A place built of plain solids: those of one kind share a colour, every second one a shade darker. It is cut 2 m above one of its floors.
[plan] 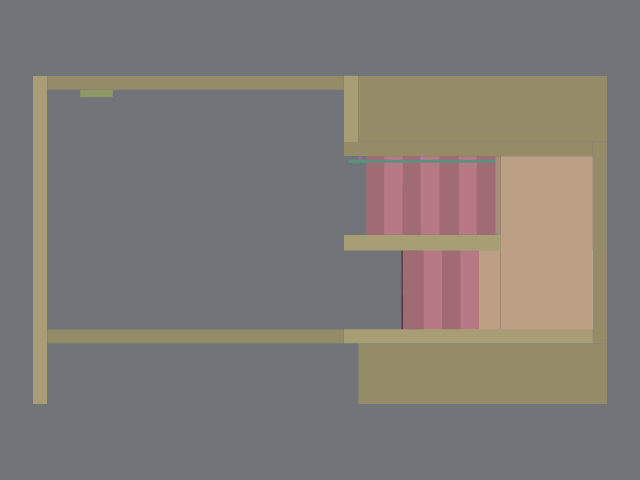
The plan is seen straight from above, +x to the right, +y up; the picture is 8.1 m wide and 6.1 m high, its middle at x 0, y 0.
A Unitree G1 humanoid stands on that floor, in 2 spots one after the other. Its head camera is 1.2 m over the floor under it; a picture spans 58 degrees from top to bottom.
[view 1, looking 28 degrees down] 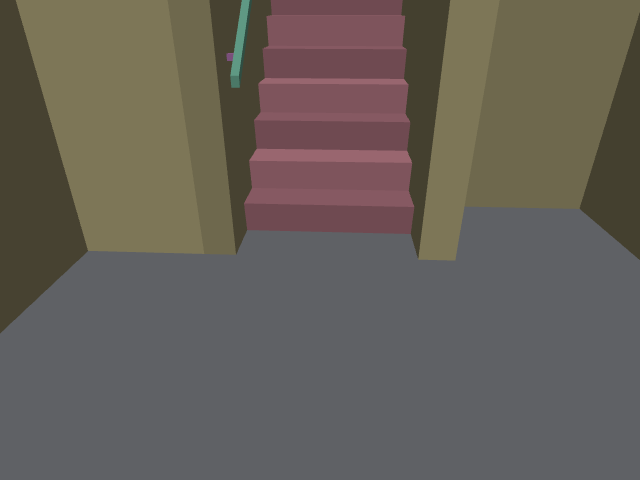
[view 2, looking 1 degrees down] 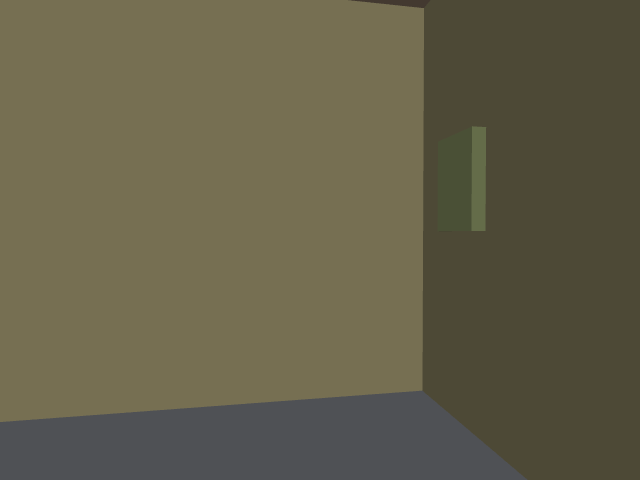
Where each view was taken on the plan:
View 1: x -1.75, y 0.49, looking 3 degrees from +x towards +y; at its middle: ground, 2.56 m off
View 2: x -0.41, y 0.52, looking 169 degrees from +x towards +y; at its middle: wall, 3.11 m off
